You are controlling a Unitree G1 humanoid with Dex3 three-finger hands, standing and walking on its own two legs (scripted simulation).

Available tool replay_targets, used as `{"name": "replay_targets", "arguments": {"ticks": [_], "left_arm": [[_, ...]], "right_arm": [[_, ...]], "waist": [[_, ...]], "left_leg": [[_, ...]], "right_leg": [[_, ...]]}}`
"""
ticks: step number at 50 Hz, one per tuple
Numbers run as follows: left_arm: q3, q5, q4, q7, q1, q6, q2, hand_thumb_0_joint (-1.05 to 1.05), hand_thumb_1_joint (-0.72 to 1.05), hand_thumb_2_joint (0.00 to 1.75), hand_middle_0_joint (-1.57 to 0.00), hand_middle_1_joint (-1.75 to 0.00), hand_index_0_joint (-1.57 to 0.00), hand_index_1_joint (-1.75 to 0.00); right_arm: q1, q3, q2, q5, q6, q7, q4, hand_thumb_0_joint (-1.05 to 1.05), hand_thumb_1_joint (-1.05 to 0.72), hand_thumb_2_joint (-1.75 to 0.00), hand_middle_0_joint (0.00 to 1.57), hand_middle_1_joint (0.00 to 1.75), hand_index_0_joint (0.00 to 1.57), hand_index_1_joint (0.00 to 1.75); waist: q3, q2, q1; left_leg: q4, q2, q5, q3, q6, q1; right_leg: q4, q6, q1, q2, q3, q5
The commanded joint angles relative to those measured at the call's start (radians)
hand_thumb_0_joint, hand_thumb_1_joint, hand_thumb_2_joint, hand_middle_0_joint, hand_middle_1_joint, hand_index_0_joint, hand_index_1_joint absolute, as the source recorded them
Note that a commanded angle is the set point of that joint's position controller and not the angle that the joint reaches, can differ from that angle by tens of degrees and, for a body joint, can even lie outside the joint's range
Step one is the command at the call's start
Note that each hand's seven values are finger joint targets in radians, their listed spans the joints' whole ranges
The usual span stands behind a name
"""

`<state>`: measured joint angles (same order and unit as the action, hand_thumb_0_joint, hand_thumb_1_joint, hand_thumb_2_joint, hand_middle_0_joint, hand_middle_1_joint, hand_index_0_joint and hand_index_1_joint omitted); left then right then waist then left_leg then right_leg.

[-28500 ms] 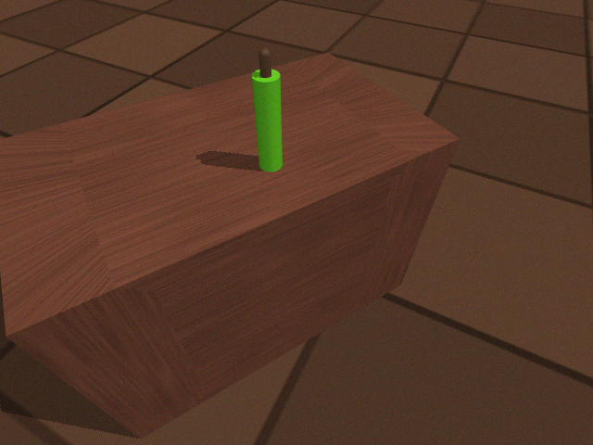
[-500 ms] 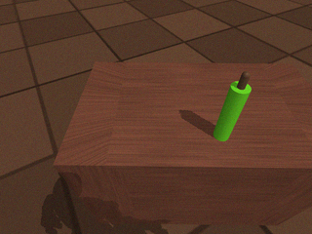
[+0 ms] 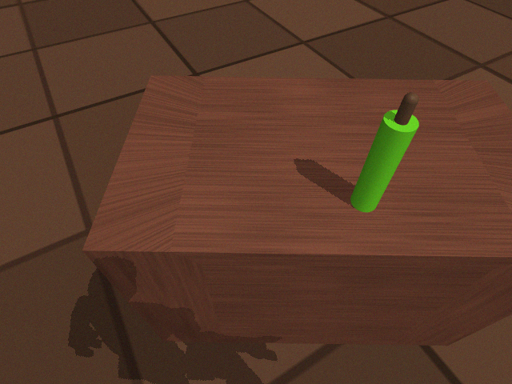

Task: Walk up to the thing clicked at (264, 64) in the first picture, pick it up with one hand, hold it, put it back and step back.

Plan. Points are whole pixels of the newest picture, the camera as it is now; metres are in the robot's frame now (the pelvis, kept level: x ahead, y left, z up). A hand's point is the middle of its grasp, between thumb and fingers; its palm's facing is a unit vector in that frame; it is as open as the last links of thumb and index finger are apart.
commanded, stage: step back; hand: right
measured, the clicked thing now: (383, 157) +0.49 -0.21 +0.06
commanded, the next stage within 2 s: none
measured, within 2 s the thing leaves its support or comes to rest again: neither
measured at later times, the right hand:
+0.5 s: hand out of the picture -0.03 -0.22 -0.15, palm faces -0.01 +0.90 -0.43, open 7.4 cm
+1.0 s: hand out of the picture -0.13 -0.24 -0.17, palm faces -0.02 +0.92 -0.40, open 7.4 cm
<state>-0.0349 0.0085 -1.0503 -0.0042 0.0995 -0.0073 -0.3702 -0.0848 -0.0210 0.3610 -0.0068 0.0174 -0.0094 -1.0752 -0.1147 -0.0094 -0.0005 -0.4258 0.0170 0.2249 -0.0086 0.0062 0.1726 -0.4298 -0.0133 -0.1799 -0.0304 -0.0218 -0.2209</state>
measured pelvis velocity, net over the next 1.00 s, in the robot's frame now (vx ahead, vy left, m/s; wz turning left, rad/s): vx -0.21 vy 0.03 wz -0.03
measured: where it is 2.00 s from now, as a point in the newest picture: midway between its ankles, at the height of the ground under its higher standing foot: outside the picture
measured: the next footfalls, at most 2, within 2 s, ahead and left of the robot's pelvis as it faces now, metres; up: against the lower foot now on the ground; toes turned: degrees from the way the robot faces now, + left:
left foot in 0.28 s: -0.04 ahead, +0.15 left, +0.00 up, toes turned -1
right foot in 0.70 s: -0.13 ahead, -0.08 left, +0.00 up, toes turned -2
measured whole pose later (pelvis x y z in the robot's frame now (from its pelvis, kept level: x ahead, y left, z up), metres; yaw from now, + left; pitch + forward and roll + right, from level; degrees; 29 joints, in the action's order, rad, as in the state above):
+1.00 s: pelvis -0.21 +0.03 -0.02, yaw -2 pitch -1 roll +1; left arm -0.06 -0.03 -0.75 -0.01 0.12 -0.04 -0.36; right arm -0.16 -0.04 0.41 0.00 0.04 0.03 -0.87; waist -0.17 0.00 0.01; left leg -0.84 -0.05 0.51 0.06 0.02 0.32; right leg -0.63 0.03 -0.35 -0.01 0.00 -0.26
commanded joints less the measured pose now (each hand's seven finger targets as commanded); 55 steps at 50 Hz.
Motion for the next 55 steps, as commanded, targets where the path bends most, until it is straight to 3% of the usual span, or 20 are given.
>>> {"name": "replay_targets", "arguments": {"ticks": [1, 3, 5, 7, 12, 13, 14, 16, 19, 28, 33, 35, 36, 37, 41, 47, 51, 52, 54, 55], "left_arm": [[-0.056, -0.007, 0.099, -0.017, 0.005, 0.0, -0.231, 0.0, 0.9, 0.9, -0.2, -0.3, -0.2, -0.3], [-0.07, -0.014, 0.119, -0.016, 0.008, -0.004, -0.278, 0.0, 0.9, 0.9, -0.2, -0.3, -0.2, -0.3], [-0.084, -0.036, 0.164, -0.02, -0.042, -0.002, -0.325, 0.0, 0.9, 0.9, -0.2, -0.3, -0.2, -0.3], [-0.082, -0.041, 0.201, -0.023, -0.108, -0.001, -0.299, 0.0, 0.9, 0.9, -0.2, -0.3, -0.2, -0.3], [-0.069, -0.034, 0.243, -0.02, -0.092, -0.026, -0.27, 0.0, 0.9, 0.9, -0.2, -0.3, -0.2, -0.3], [-0.061, -0.024, 0.253, -0.018, -0.066, -0.038, -0.233, 0.0, 0.9, 0.9, -0.2, -0.3, -0.2, -0.3], [-0.052, -0.014, 0.269, -0.019, -0.034, -0.043, -0.164, 0.0, 0.9, 0.9, -0.2, -0.3, -0.2, -0.3], [-0.066, -0.031, 0.251, -0.044, -0.086, -0.054, -0.212, 0.0, 0.9, 0.9, -0.2, -0.3, -0.2, -0.3], [-0.068, -0.012, 0.226, -0.036, 0.007, -0.049, -0.206, 0.0, 0.9, 0.9, -0.2, -0.3, -0.2, -0.3], [-0.082, -0.03, 0.294, -0.016, 0.011, -0.031, -0.184, 0.0, 0.9, 0.9, -0.2, -0.3, -0.2, -0.3], [-0.091, -0.041, 0.242, -0.006, 0.141, -0.02, -0.171, 0.0, 0.9, 0.9, -0.2, -0.3, -0.2, -0.3], [-0.111, -0.058, 0.247, -0.009, 0.163, -0.007, -0.242, 0.0, 0.9, 0.9, -0.2, -0.3, -0.2, -0.3], [-0.13, -0.04, 0.265, -0.003, 0.115, -0.009, -0.33, 0.0, 0.9, 0.9, -0.2, -0.3, -0.2, -0.3], [-0.131, -0.052, 0.299, -0.004, 0.077, 0.0, -0.355, 0.0, 0.9, 0.9, -0.2, -0.3, -0.2, -0.3], [-0.106, -0.04, 0.34, -0.018, -0.023, -0.007, -0.238, 0.0, 0.9, 0.9, -0.2, -0.3, -0.2, -0.3], [-0.099, -0.047, 0.352, -0.023, 0.082, -0.019, -0.228, 0.0, 0.9, 0.9, -0.2, -0.3, -0.2, -0.3], [-0.093, -0.032, 0.375, -0.012, 0.016, -0.036, -0.25, 0.0, 0.9, 0.9, -0.2, -0.3, -0.2, -0.3], [-0.084, -0.031, 0.38, -0.009, 0.024, -0.04, -0.228, 0.0, 0.9, 0.9, -0.2, -0.3, -0.2, -0.3], [-0.094, -0.023, 0.395, -0.018, -0.032, -0.041, -0.208, 0.0, 0.9, 0.9, -0.2, -0.3, -0.2, -0.3], [-0.105, -0.04, 0.381, -0.026, -0.056, -0.044, -0.222, 0.0, 0.9, 0.9, -0.2, -0.3, -0.2, -0.3]], "right_arm": [[0.01, -0.07, 0.244, -0.001, 0.005, 0.015, 0.103, 0.0, -0.9, -0.9, 0.2, 0.3, 0.2, 0.3], [0.007, -0.071, 0.224, -0.001, 0.016, 0.014, 0.123, 0.0, -0.9, -0.9, 0.2, 0.3, 0.2, 0.3], [-0.027, -0.076, 0.212, 0.011, 0.036, 0.008, 0.141, 0.0, -0.9, -0.9, 0.2, 0.3, 0.2, 0.3], [-0.086, -0.08, 0.214, -0.002, 0.04, 0.003, 0.147, 0.0, -0.9, -0.9, 0.2, 0.3, 0.2, 0.3], [-0.17, -0.086, 0.208, 0.027, 0.006, 0.009, 0.146, 0.0, -0.9, -0.9, 0.2, 0.3, 0.2, 0.3], [-0.17, -0.097, 0.23, 0.049, 0.0, 0.015, 0.155, 0.0, -0.9, -0.9, 0.2, 0.3, 0.2, 0.3], [-0.144, -0.116, 0.327, 0.069, -0.008, 0.018, 0.178, 0.0, -0.9, -0.9, 0.2, 0.3, 0.2, 0.3], [-0.112, -0.131, 0.403, 0.043, -0.01, 0.019, 0.206, 0.0, -0.9, -0.9, 0.2, 0.3, 0.2, 0.3], [0.0, -0.1, 0.284, 0.043, -0.015, 0.042, 0.238, 0.0, -0.9, -0.9, 0.2, 0.3, 0.2, 0.3], [-0.134, -0.106, 0.267, 0.029, -0.013, 0.054, 0.268, 0.0, -0.9, -0.9, 0.2, 0.3, 0.2, 0.3], [-0.038, -0.102, 0.289, 0.022, 0.003, 0.039, 0.31, 0.0, -0.9, -0.9, 0.2, 0.3, 0.2, 0.3], [-0.033, -0.081, 0.235, 0.007, 0.007, 0.035, 0.319, 0.0, -0.9, -0.9, 0.2, 0.3, 0.2, 0.3], [-0.006, -0.071, 0.193, 0.0, 0.007, 0.039, 0.328, 0.0, -0.9, -0.9, 0.2, 0.3, 0.2, 0.3], [0.005, -0.083, 0.217, 0.008, 0.015, 0.05, 0.312, 0.0, -0.9, -0.9, 0.2, 0.3, 0.2, 0.3], [-0.1, -0.071, 0.226, -0.005, 0.004, 0.052, 0.267, 0.0, -0.9, -0.9, 0.2, 0.3, 0.2, 0.3], [-0.088, -0.063, 0.208, 0.014, -0.007, 0.05, 0.289, 0.0, -0.9, -0.9, 0.2, 0.3, 0.2, 0.3], [-0.193, -0.081, 0.205, 0.024, -0.017, 0.036, 0.25, 0.0, -0.9, -0.9, 0.2, 0.3, 0.2, 0.3], [-0.188, -0.092, 0.234, 0.034, -0.02, 0.036, 0.253, 0.0, -0.9, -0.9, 0.2, 0.3, 0.2, 0.3], [-0.128, -0.125, 0.393, 0.042, -0.02, 0.026, 0.283, 0.0, -0.9, -0.9, 0.2, 0.3, 0.2, 0.3], [-0.11, -0.129, 0.392, 0.047, -0.024, 0.029, 0.287, 0.0, -0.9, -0.9, 0.2, 0.3, 0.2, 0.3]], "waist": [[0.2, 0.029, 0.007], [0.189, -0.067, 0.018], [0.144, -0.197, 0.018], [0.148, -0.156, -0.024], [0.18, -0.111, -0.033], [0.16, -0.008, -0.025], [0.148, 0.25, 0.005], [0.155, 0.22, -0.051], [0.117, 0.157, 0.034], [0.183, 0.145, -0.048], [0.204, 0.155, 0.02], [0.186, -0.009, 0.03], [0.125, -0.222, 0.038], [0.091, -0.237, 0.059], [0.103, -0.122, -0.003], [0.154, -0.175, 0.063], [0.199, -0.158, -0.009], [0.194, -0.09, -0.004], [0.17, 0.242, -0.041], [0.124, 0.202, -0.05]], "left_leg": [[-0.119, 0.09, -0.338, 0.084, -0.105, 0.0], [-0.287, -0.001, -0.158, 0.032, -0.069, 0.049], [-0.593, -0.073, 0.345, 0.056, -0.049, 0.125], [-0.654, -0.041, 0.356, 0.137, -0.064, 0.112], [-0.075, -0.035, 0.047, 0.004, -0.038, 0.072], [0.032, 0.038, -0.184, 0.112, -0.043, 0.024], [0.065, 0.246, -0.499, 0.411, -0.096, -0.071], [0.083, 0.374, -0.562, 0.521, -0.259, 0.054], [-0.025, 0.213, -0.572, 0.248, -0.188, -0.051], [-0.085, 0.268, -0.584, 0.253, -0.251, -0.235], [-0.142, 0.233, -0.365, 0.192, -0.19, -0.008], [-0.26, 0.122, -0.119, 0.141, -0.084, 0.2], [-0.445, -0.086, 0.217, 0.035, -0.02, 0.278], [-0.691, -0.099, 0.436, 0.123, -0.01, 0.27], [-0.794, -0.125, 0.295, 0.16, 0.005, 0.277], [-0.408, -0.07, 0.309, 0.067, 0.016, 0.283], [-0.034, -0.051, 0.033, -0.001, -0.026, 0.058], [0.0, 0.01, -0.025, 0.099, -0.055, -0.002], [0.103, 0.387, -0.268, 0.517, -0.283, 0.083], [0.113, 0.42, -0.273, 0.566, -0.33, 0.164]], "right_leg": [[-0.068, 0.111, 0.027, -0.099, 0.099, 0.333], [0.018, 0.192, -0.015, -0.213, 0.218, 0.364], [0.094, 0.32, -0.102, -0.378, 0.365, 0.4], [0.021, 0.293, -0.15, -0.328, 0.264, 0.41], [-0.2, 0.152, -0.017, -0.187, 0.157, 0.363], [-0.311, 0.104, -0.095, -0.11, 0.118, 0.221], [-0.489, 0.053, -0.296, 0.067, 0.073, -0.238], [-0.726, 0.032, -0.281, 0.162, 0.248, -0.478], [-0.812, 0.033, -0.382, 0.146, 0.254, -0.281], [-0.485, -0.009, -0.314, 0.086, 0.152, -0.29], [-0.095, 0.036, -0.028, 0.064, 0.037, -0.079], [0.012, 0.095, 0.073, -0.077, 0.267, 0.12], [0.083, 0.253, -0.024, -0.26, 0.489, 0.213], [0.092, 0.357, -0.128, -0.371, 0.608, 0.324], [-0.025, 0.246, -0.077, -0.193, 0.277, 0.475], [-0.096, 0.241, 0.14, -0.202, 0.268, 0.543], [-0.154, 0.17, 0.028, -0.167, 0.25, 0.341], [-0.191, 0.124, -0.077, -0.127, 0.234, 0.202], [-0.565, 0.03, -0.254, 0.119, 0.09, -0.408], [-0.738, 0.031, -0.244, 0.126, 0.204, -0.435]]}}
